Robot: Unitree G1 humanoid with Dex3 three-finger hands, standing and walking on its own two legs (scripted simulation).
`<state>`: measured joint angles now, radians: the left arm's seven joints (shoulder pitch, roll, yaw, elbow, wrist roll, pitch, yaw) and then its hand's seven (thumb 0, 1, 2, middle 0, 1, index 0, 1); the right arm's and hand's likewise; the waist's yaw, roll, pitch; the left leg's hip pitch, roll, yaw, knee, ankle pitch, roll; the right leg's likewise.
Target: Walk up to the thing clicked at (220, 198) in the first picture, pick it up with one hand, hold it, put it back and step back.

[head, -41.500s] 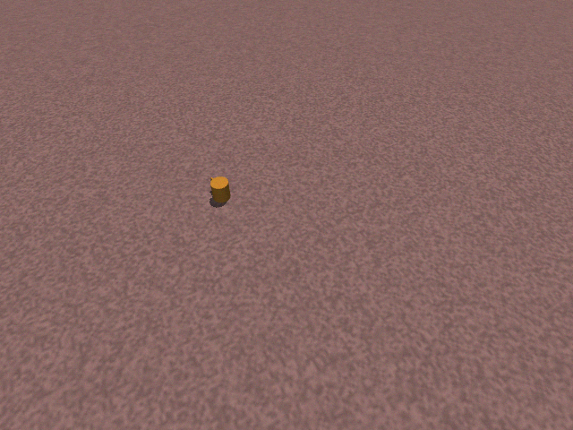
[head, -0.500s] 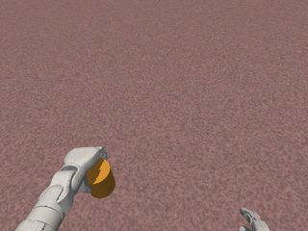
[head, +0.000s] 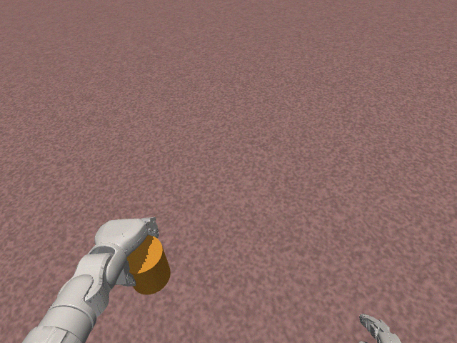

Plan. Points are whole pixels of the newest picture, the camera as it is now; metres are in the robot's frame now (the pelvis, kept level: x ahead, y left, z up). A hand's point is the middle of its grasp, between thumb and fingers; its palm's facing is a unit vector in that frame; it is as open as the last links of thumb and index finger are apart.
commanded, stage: crouch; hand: left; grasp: from above
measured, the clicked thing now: (144, 258) +0.32 +0.21 -0.09
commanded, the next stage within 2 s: lower in 1.98 s
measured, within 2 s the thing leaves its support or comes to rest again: neither
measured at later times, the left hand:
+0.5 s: hand (153, 276) +0.32 +0.22 -0.20, palm faces -0.42 +0.05 -0.91, open 11.3 cm
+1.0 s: hand (178, 290) +0.37 +0.21 -0.43, palm faces -0.46 +0.00 -0.89, open 11.3 cm
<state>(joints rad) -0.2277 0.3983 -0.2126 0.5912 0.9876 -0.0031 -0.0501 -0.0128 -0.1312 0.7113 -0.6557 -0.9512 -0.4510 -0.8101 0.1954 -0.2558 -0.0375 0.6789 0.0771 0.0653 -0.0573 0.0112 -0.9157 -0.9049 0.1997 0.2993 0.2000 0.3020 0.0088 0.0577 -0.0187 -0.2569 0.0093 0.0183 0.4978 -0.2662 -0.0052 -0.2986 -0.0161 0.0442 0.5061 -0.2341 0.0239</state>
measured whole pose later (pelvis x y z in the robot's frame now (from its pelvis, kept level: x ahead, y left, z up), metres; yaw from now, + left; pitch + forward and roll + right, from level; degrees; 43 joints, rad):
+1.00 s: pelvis -0.07 +0.01 -0.28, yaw +0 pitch +37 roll -3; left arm -0.83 0.45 -0.05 1.28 1.19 -0.07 0.34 -0.03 -0.14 0.72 -0.65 -0.95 -0.45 -0.81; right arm 0.22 -0.22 -0.03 0.74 -0.06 -0.03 0.03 0.01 -0.90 -0.90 0.20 0.30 0.20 0.30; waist -0.19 0.05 -0.20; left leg -1.89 -0.01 -0.05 1.90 -0.67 0.00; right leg -1.88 -0.01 0.01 1.84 -0.61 0.05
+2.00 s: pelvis -0.09 +0.00 -0.42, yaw -2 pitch +36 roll -6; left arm -1.08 0.61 0.01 1.53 1.23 -0.10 0.40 -0.02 -0.14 0.67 -0.71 -0.89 -0.49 -0.79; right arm 0.19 -0.26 0.05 0.76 -0.13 -0.06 0.12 0.00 -0.91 -0.90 0.20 0.30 0.20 0.30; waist -0.28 0.02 -0.08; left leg -2.27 -0.03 -0.11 2.35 -0.70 -0.02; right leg -2.26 0.01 -0.02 2.26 -0.63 0.04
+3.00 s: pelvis -0.08 +0.00 -0.46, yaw -6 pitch +33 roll -10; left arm -1.14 0.77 0.05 1.71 1.27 -0.15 0.52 -0.02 -0.14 0.67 -0.71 -0.89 -0.52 -0.76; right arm 0.18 -0.31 0.16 0.73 -0.21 -0.14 0.22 0.00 -0.91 -0.90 0.20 0.30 0.20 0.30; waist -0.36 -0.03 0.04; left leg -2.35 -0.03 -0.17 2.51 -0.74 -0.02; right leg -2.31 0.02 -0.08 2.36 -0.64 0.06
